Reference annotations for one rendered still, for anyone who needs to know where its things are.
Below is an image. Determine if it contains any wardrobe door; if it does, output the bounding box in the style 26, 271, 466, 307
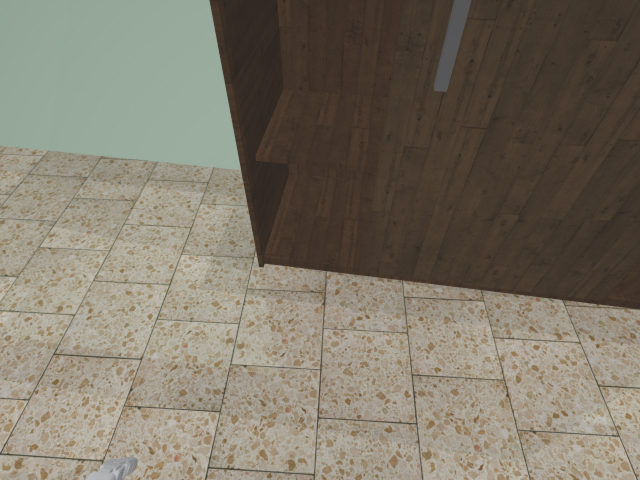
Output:
609, 263, 640, 296
362, 0, 640, 301

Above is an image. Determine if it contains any robot left hand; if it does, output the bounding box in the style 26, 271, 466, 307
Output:
85, 457, 138, 480

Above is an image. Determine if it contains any handle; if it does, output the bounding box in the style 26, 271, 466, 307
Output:
434, 0, 471, 92

